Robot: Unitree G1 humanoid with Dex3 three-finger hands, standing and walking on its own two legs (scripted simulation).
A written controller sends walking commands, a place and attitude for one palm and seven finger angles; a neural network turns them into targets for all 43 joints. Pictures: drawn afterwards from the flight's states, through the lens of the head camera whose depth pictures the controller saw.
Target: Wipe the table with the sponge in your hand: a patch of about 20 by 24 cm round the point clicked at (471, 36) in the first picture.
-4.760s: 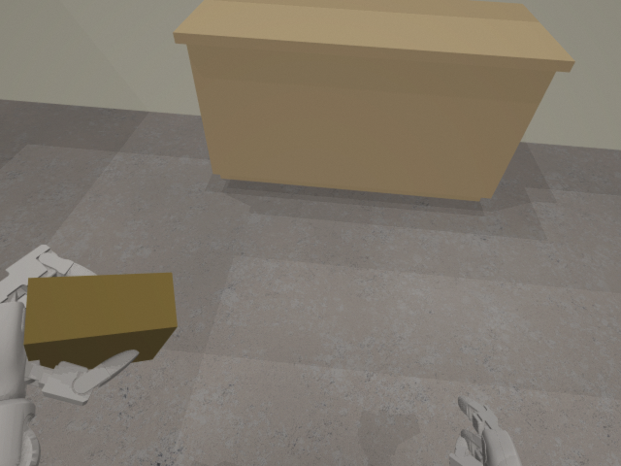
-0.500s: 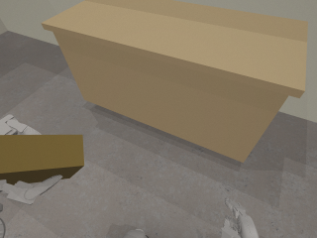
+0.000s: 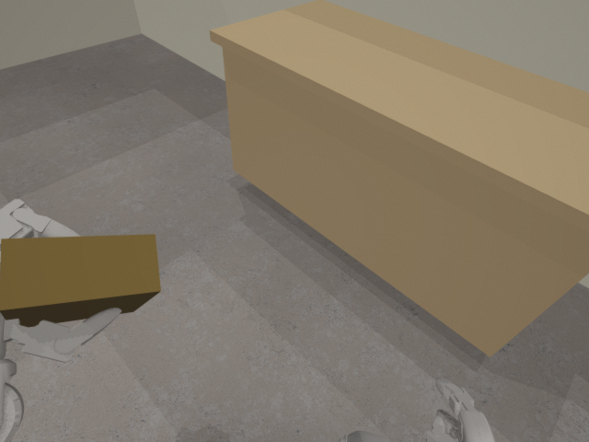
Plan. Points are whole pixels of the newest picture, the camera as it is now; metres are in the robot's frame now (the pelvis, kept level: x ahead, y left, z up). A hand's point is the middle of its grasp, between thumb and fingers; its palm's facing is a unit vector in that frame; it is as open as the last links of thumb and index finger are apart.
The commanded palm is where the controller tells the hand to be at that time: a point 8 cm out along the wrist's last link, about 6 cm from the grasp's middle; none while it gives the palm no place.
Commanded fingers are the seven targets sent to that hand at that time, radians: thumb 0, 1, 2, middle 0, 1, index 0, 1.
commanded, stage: walk to a spot facing it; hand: left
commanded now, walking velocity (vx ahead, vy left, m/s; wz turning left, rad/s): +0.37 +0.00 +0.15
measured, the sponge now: (102, 281) +0.23 +0.22 +0.17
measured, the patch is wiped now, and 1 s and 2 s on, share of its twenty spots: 0.00 0.00 0.00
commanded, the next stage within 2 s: turn to face it in 0.78 s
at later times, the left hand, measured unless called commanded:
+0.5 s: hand (95, 267) +0.24 +0.22 +0.18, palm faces +0.48 -0.73 -0.48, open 9.8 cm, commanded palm +0.17 +0.26 +0.18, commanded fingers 0.00 0.10 1.30 -1.20 -1.60 -1.20 -1.60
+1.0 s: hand (107, 229) +0.29 +0.23 +0.18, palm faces +0.65 -0.58 -0.49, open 9.9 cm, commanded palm +0.23 +0.25 +0.18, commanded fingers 0.00 0.10 1.30 -1.20 -1.60 -1.20 -1.60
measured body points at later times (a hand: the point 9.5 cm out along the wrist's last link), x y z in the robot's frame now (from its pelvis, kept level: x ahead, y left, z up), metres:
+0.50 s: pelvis +0.06 -0.04 +0.01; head +0.10 -0.04 +0.46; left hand +0.20 +0.26 +0.21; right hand +0.25 -0.29 -0.08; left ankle +0.09 +0.11 -0.69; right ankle +0.07 -0.13 -0.73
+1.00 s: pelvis +0.17 -0.06 -0.01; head +0.21 -0.08 +0.44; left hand +0.25 +0.26 +0.20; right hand +0.40 -0.19 -0.13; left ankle +0.11 +0.07 -0.68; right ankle +0.24 -0.15 -0.73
